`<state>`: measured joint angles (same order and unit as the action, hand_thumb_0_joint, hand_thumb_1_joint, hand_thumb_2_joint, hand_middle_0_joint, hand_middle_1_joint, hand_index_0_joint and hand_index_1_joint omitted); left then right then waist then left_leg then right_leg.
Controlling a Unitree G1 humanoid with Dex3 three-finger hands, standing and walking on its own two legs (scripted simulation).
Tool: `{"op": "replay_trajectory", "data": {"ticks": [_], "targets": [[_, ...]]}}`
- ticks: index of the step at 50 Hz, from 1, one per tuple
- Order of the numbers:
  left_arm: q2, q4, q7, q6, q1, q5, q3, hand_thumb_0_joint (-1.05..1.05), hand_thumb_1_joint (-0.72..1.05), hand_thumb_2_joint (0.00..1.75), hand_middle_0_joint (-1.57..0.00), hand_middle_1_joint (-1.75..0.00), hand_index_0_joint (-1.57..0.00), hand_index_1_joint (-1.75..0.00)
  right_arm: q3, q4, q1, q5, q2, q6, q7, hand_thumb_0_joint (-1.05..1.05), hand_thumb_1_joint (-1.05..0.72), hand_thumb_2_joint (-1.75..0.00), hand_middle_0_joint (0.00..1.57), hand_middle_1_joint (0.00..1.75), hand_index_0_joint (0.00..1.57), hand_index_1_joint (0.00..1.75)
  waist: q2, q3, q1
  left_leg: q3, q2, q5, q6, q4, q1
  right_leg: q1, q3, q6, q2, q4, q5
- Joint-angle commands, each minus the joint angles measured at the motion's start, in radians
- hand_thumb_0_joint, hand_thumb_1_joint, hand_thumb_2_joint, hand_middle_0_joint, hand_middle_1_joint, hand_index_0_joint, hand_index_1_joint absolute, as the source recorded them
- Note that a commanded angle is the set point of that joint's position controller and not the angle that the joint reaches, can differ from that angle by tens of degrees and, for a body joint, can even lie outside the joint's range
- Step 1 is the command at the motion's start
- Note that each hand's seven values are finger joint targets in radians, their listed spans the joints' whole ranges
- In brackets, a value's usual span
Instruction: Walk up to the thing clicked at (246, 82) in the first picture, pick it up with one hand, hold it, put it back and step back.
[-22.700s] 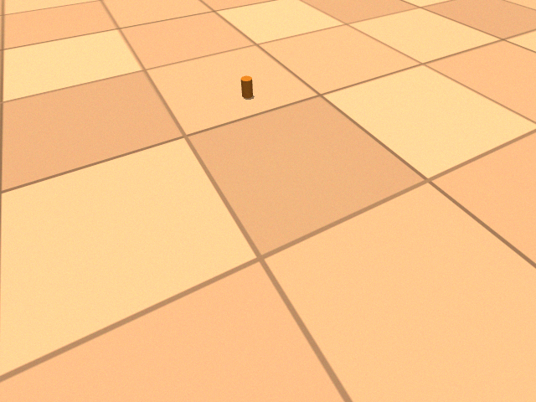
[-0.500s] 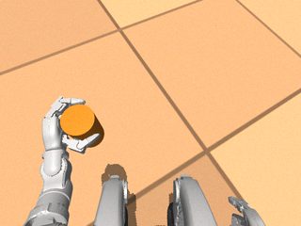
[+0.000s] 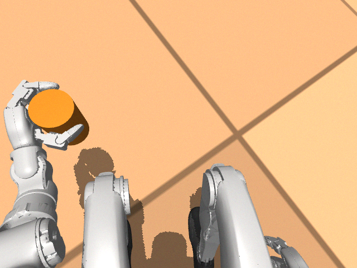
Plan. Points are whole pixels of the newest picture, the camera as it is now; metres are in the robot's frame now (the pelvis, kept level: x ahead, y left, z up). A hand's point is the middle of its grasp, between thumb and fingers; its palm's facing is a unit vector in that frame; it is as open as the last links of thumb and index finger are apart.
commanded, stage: crouch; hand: left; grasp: from the side
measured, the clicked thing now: (63, 120) +0.45 +0.24 -0.08
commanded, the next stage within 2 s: lower in 0.66 s
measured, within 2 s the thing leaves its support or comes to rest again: rests again in 1.92 s
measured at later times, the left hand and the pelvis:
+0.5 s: hand (66, 125) +0.46 +0.25 -0.14, palm faces +0.23 -0.97 -0.03, open 11.0 cm; pelvis +0.00 +0.01 -0.06, yaw -4 degrees
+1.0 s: hand (73, 132) +0.46 +0.25 -0.20, palm faces +0.25 -0.97 -0.02, open 10.9 cm; pelvis +0.00 +0.01 -0.08, yaw -7 degrees
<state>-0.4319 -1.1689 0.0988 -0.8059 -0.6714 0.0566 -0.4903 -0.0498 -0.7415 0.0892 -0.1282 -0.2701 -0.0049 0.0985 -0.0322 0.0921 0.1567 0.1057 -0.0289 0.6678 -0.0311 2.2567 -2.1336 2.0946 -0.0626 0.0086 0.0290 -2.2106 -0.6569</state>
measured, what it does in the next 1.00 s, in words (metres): lowers itself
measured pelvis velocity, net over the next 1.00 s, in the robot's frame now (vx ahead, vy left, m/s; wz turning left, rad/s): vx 0.00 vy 0.01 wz -0.12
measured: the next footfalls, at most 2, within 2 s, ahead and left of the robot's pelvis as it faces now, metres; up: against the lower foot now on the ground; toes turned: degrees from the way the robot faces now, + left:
none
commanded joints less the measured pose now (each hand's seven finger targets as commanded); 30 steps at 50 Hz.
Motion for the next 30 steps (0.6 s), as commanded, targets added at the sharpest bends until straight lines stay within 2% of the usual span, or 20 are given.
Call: {"op": "replay_trajectory", "data": {"ticks": [1, 3, 4, 6, 8, 10, 11, 12, 13, 14, 16, 17, 21, 22, 23, 25, 27, 28, 29, 30], "targets": [[-0.255, 0.248, 0.020, -0.107, -0.389, 0.028, -0.031, 0.00, 0.10, 1.25, -1.22, -1.36, -1.22, -1.37, 0.058, 0.059, 0.099, -0.003, -0.226, -0.021, -0.015, 0.00, -0.92, -0.91, 0.20, 0.30, 0.20, 0.30, 0.225, 0.663, -0.004, -0.076, 0.023, -0.004, 0.042, -0.233, 0.394, -0.330, -0.037, 0.021, -0.047, 0.218, 0.061], [-0.281, 0.228, 0.030, -0.102, -0.352, 0.031, -0.054, 0.00, 0.13, 1.24, -1.20, -1.34, -1.20, -1.35, 0.052, 0.052, 0.100, -0.005, -0.236, -0.017, -0.015, 0.00, -0.92, -0.91, 0.20, 0.30, 0.20, 0.30, 0.240, 0.664, -0.013, -0.071, 0.022, -0.028, 0.038, -0.212, 0.389, -0.317, -0.045, 0.022, -0.047, 0.185, 0.082], [-0.274, 0.229, 0.036, -0.099, -0.361, 0.033, -0.046, 0.00, 0.12, 1.23, -1.20, -1.34, -1.21, -1.35, 0.045, 0.055, 0.108, -0.006, -0.239, -0.016, -0.015, 0.00, -0.92, -0.91, 0.20, 0.30, 0.20, 0.30, 0.242, 0.661, 0.000, -0.068, 0.024, -0.041, 0.038, -0.199, 0.373, -0.319, -0.047, 0.022, -0.047, 0.175, 0.097], [-0.271, 0.214, 0.037, -0.098, -0.353, 0.041, -0.052, 0.00, 0.13, 1.22, -1.19, -1.32, -1.19, -1.33, 0.036, 0.055, 0.090, -0.007, -0.242, -0.016, -0.015, 0.00, -0.92, -0.91, 0.20, 0.30, 0.20, 0.30, 0.230, 0.621, -0.005, -0.060, 0.023, -0.022, 0.038, -0.187, 0.340, -0.282, -0.056, 0.023, -0.048, 0.155, 0.081], [-0.281, 0.228, 0.037, -0.100, -0.359, 0.044, -0.057, 0.00, 0.13, 1.23, -1.18, -1.32, -1.19, -1.33, 0.028, 0.051, 0.093, -0.013, -0.247, -0.012, -0.016, 0.00, -0.92, -0.91, 0.20, 0.30, 0.20, 0.30, 0.235, 0.611, 0.003, -0.057, 0.022, -0.022, 0.039, -0.164, 0.326, -0.282, -0.060, 0.022, -0.051, 0.143, 0.088], [-0.313, 0.219, 0.034, -0.100, -0.330, 0.043, -0.094, 0.00, 0.17, 1.24, -1.19, -1.33, -1.19, -1.34, 0.022, 0.045, 0.098, -0.023, -0.264, -0.007, -0.014, 0.00, -0.92, -0.91, 0.20, 0.30, 0.20, 0.30, 0.248, 0.615, 0.001, -0.047, 0.019, -0.072, 0.035, -0.142, 0.344, -0.279, -0.069, 0.021, -0.050, 0.114, 0.134], [-0.290, 0.224, 0.033, -0.101, -0.351, 0.038, -0.065, 0.00, 0.18, 1.25, -1.20, -1.33, -1.20, -1.34, 0.018, 0.046, 0.095, -0.026, -0.264, -0.006, -0.011, 0.00, -0.92, -0.91, 0.20, 0.30, 0.20, 0.30, 0.261, 0.595, 0.015, -0.042, 0.017, -0.078, 0.032, -0.141, 0.339, -0.259, -0.072, 0.024, -0.050, 0.102, 0.137], [-0.261, 0.220, 0.033, -0.104, -0.339, 0.040, -0.059, 0.00, 0.17, 1.26, -1.22, -1.35, -1.22, -1.36, 0.015, 0.054, 0.091, -0.030, -0.268, -0.004, -0.007, 0.00, -0.92, -0.91, 0.20, 0.30, 0.20, 0.30, 0.261, 0.588, 0.020, -0.031, 0.017, -0.085, 0.029, -0.139, 0.349, -0.243, -0.080, 0.024, -0.049, 0.093, 0.145], [-0.305, 0.223, 0.032, -0.107, -0.341, 0.036, -0.077, 0.00, 0.14, 1.26, -1.20, -1.34, -1.21, -1.36, 0.010, 0.051, 0.092, -0.031, -0.271, -0.001, -0.007, 0.00, -0.92, -0.91, 0.20, 0.30, 0.20, 0.30, 0.256, 0.598, 0.020, -0.032, 0.016, -0.084, 0.031, -0.123, 0.333, -0.262, -0.078, 0.022, -0.052, 0.093, 0.146], [-0.320, 0.206, 0.028, -0.106, -0.329, 0.034, -0.093, 0.00, 0.16, 1.26, -1.20, -1.34, -1.20, -1.35, 0.011, 0.044, 0.094, -0.035, -0.279, 0.001, -0.009, 0.00, -0.92, -0.91, 0.20, 0.30, 0.20, 0.30, 0.250, 0.579, 0.016, -0.035, 0.016, -0.090, 0.034, -0.110, 0.329, -0.252, -0.078, 0.021, -0.052, 0.088, 0.151], [-0.297, 0.225, 0.031, -0.114, -0.336, 0.034, -0.067, 0.00, 0.18, 1.26, -1.22, -1.35, -1.22, -1.36, -0.001, 0.048, 0.092, -0.045, -0.279, 0.006, -0.002, 0.00, -0.92, -0.91, 0.20, 0.30, 0.20, 0.30, 0.257, 0.590, 0.035, -0.028, 0.014, -0.102, 0.032, -0.092, 0.319, -0.267, -0.083, 0.020, -0.056, 0.077, 0.168], [-0.337, 0.233, 0.033, -0.116, -0.329, 0.036, -0.096, 0.00, 0.16, 1.26, -1.21, -1.34, -1.21, -1.36, -0.002, 0.048, 0.085, -0.047, -0.285, 0.006, -0.002, 0.00, -0.92, -0.91, 0.20, 0.30, 0.20, 0.30, 0.265, 0.589, 0.021, -0.029, 0.013, -0.097, 0.033, -0.085, 0.319, -0.262, -0.084, 0.020, -0.056, 0.072, 0.162], [-0.333, 0.224, 0.035, -0.119, -0.323, 0.035, -0.090, 0.00, 0.18, 1.27, -1.20, -1.35, -1.21, -1.36, -0.019, 0.047, 0.080, -0.061, -0.293, 0.014, 0.003, 0.00, -0.92, -0.91, 0.20, 0.30, 0.20, 0.30, 0.265, 0.566, 0.043, -0.021, 0.011, -0.101, 0.032, -0.059, 0.299, -0.272, -0.094, 0.015, -0.060, 0.058, 0.173], [-0.340, 0.235, 0.033, -0.120, -0.329, 0.040, -0.085, 0.00, 0.18, 1.26, -1.22, -1.35, -1.22, -1.36, -0.023, 0.053, 0.075, -0.061, -0.292, 0.016, 0.004, 0.00, -0.92, -0.91, 0.20, 0.30, 0.20, 0.30, 0.267, 0.573, 0.040, -0.022, 0.010, -0.092, 0.033, -0.053, 0.284, -0.279, -0.093, 0.015, -0.063, 0.058, 0.165], [-0.360, 0.233, 0.034, -0.121, -0.331, 0.038, -0.100, 0.00, 0.17, 1.26, -1.21, -1.35, -1.21, -1.36, -0.023, 0.051, 0.069, -0.062, -0.302, 0.017, 0.003, 0.00, -0.92, -0.91, 0.20, 0.30, 0.20, 0.30, 0.281, 0.547, 0.040, -0.015, 0.009, -0.087, 0.031, -0.057, 0.292, -0.248, -0.100, 0.017, -0.061, 0.048, 0.159], [-0.362, 0.235, 0.035, -0.123, -0.317, 0.038, -0.092, 0.00, 0.18, 1.25, -1.21, -1.35, -1.22, -1.36, -0.033, 0.054, 0.078, -0.068, -0.304, 0.023, 0.006, 0.00, -0.92, -0.91, 0.20, 0.30, 0.20, 0.30, 0.277, 0.570, 0.046, -0.013, 0.008, -0.113, 0.029, -0.039, 0.291, -0.285, -0.103, 0.015, -0.065, 0.042, 0.184], [-0.351, 0.206, 0.036, -0.123, -0.291, 0.040, -0.090, 0.00, 0.16, 1.24, -1.20, -1.34, -1.20, -1.35, -0.041, 0.057, 0.066, -0.071, -0.310, 0.022, 0.008, 0.00, -0.92, -0.91, 0.20, 0.30, 0.20, 0.30, 0.277, 0.555, 0.049, -0.005, 0.008, -0.122, 0.027, -0.036, 0.293, -0.276, -0.111, 0.016, -0.065, 0.031, 0.192], [-0.365, 0.233, 0.038, -0.126, -0.306, 0.042, -0.090, 0.00, 0.16, 1.23, -1.20, -1.33, -1.21, -1.34, -0.044, 0.058, 0.062, -0.072, -0.310, 0.024, 0.008, 0.00, -0.92, -0.91, 0.20, 0.30, 0.20, 0.30, 0.290, 0.553, 0.048, -0.005, 0.007, -0.116, 0.027, -0.032, 0.289, -0.273, -0.110, 0.017, -0.066, 0.032, 0.188], [-0.359, 0.238, 0.040, -0.129, -0.313, 0.042, -0.080, 0.00, 0.18, 1.23, -1.20, -1.33, -1.20, -1.33, -0.047, 0.060, 0.061, -0.075, -0.319, 0.027, 0.009, 0.00, -0.93, -0.91, 0.20, 0.30, 0.20, 0.30, 0.315, 0.545, 0.057, 0.003, 0.006, -0.125, 0.023, -0.039, 0.312, -0.257, -0.118, 0.019, -0.063, 0.020, 0.194], [-0.354, 0.213, 0.038, -0.125, -0.288, 0.044, -0.089, 0.00, 0.18, 1.24, -1.19, -1.33, -1.20, -1.34, -0.047, 0.062, 0.051, -0.075, -0.318, 0.027, 0.010, 0.00, -0.92, -0.91, 0.20, 0.30, 0.20, 0.30, 0.303, 0.533, 0.048, 0.002, 0.005, -0.118, 0.023, -0.036, 0.310, -0.239, -0.120, 0.020, -0.066, 0.020, 0.184]]}}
